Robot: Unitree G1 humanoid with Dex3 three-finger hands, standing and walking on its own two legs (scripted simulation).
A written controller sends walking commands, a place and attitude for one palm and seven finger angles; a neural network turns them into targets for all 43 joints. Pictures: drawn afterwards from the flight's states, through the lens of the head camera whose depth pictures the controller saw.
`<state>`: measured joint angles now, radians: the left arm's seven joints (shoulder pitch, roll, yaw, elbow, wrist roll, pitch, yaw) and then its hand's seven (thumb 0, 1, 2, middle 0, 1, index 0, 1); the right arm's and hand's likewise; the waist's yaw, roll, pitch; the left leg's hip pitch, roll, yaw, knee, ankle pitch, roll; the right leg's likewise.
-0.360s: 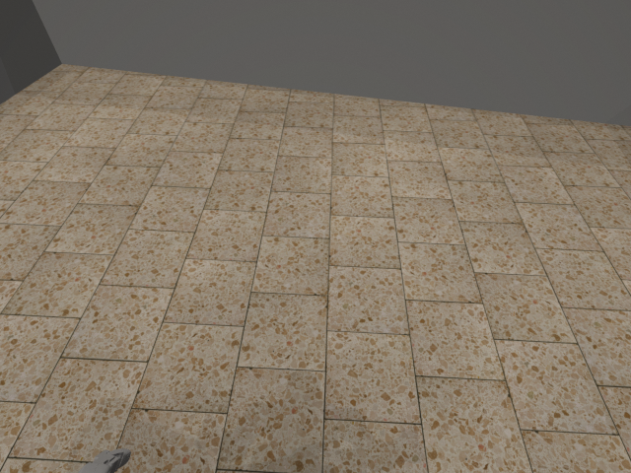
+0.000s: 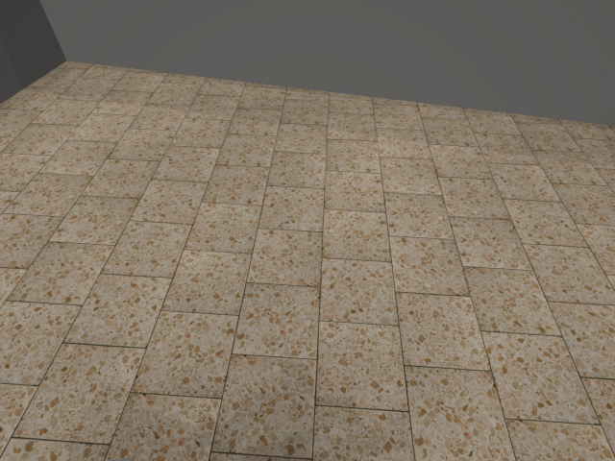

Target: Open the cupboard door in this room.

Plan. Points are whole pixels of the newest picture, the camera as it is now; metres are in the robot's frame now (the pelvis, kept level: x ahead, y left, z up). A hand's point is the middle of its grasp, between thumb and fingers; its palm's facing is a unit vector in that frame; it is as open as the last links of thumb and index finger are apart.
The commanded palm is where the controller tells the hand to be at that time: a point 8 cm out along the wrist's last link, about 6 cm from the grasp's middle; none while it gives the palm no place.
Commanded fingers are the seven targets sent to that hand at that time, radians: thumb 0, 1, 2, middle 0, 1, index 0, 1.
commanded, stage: stand and wait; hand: left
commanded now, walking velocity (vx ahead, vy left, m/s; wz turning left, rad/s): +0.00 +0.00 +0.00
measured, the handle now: out of the picture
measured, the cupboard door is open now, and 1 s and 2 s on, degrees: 0 0 0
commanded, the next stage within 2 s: turn or walk to find it in 0.54 s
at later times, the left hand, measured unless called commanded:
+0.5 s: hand out of the picture +0.06 +0.24 -0.15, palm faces -0.03 -0.94 -0.34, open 7.4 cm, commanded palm none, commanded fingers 0.00 0.90 0.90 -0.20 -0.30 -0.20 -0.30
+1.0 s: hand out of the picture +0.00 +0.22 -0.19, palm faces +0.09 -0.97 -0.23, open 7.4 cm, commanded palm none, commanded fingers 0.00 0.90 0.90 -0.20 -0.30 -0.20 -0.30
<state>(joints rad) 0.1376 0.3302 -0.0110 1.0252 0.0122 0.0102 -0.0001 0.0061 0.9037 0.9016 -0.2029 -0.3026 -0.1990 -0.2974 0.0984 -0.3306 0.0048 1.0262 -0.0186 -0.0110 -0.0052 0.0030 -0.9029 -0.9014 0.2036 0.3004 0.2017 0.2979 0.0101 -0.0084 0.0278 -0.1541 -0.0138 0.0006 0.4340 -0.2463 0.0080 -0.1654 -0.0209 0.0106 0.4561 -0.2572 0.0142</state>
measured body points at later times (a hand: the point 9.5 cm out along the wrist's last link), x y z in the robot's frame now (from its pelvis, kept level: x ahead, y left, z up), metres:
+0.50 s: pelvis -0.02 -0.01 +0.00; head -0.02 -0.01 +0.45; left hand +0.06 +0.29 -0.13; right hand +0.05 -0.31 -0.13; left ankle -0.01 +0.12 -0.74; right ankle -0.01 -0.13 -0.74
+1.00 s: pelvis -0.04 +0.01 -0.01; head -0.02 +0.03 +0.43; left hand +0.00 +0.27 -0.17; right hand +0.03 -0.24 -0.15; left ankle -0.01 +0.12 -0.74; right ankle -0.02 -0.12 -0.72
